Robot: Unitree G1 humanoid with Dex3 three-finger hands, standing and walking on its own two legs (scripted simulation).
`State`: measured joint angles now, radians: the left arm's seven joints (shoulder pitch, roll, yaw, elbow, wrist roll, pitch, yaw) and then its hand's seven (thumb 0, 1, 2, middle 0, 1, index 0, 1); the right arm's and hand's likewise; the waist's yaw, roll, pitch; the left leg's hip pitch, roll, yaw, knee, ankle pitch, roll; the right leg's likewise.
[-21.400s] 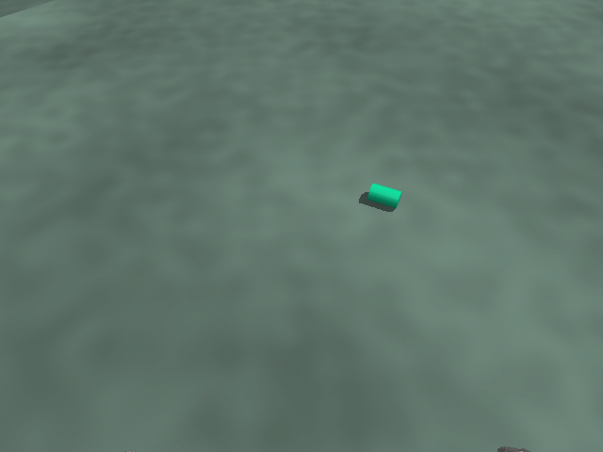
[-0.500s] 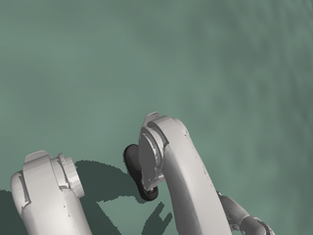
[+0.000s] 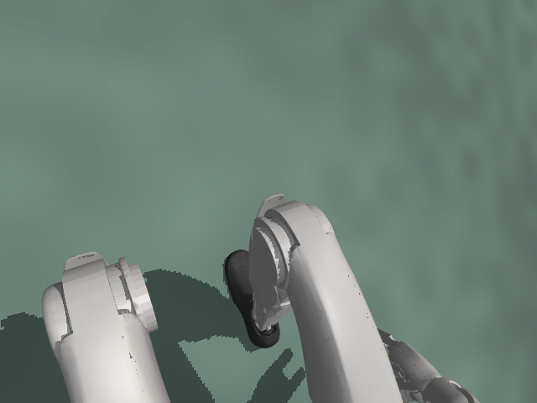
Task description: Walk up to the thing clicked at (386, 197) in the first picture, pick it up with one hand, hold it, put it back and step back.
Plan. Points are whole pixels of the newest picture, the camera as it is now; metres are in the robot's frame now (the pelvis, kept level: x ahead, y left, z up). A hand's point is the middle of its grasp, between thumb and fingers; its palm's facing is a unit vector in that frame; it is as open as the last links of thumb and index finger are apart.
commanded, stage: settle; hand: left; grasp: from above
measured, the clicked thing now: out of the picture +0.45 +0.34 -0.27
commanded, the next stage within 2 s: lift in 0.58 s
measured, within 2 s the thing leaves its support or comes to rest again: neither
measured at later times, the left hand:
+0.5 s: hand out of the picture +0.44 +0.34 -0.14, palm faces -0.48 -0.08 -0.87, open 10.4 cm
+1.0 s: hand out of the picture +0.42 +0.34 -0.08, palm faces -0.48 -0.11 -0.87, open 10.4 cm
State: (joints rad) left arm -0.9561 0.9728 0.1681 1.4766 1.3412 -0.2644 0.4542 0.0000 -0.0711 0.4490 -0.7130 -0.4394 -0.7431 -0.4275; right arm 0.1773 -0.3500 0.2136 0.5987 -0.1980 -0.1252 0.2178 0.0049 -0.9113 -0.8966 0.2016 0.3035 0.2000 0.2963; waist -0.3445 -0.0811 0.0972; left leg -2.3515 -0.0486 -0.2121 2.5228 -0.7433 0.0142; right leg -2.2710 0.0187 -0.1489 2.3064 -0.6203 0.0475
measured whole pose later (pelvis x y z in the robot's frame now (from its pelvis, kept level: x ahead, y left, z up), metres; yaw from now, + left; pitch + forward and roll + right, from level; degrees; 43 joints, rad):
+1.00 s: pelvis -0.01 +0.00 +0.07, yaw +7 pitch +36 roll -10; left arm -0.87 0.75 0.05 1.17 1.18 -0.21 0.14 -0.01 -0.03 0.36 -0.78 -0.28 -0.80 -0.29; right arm 0.23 -0.29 0.05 0.65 -0.06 0.03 0.11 0.01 -0.90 -0.90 0.20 0.30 0.20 0.30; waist -0.23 0.04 -0.10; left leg -2.22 -0.05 -0.10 2.25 -0.67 0.03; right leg -2.17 -0.01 -0.05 2.12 -0.60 0.04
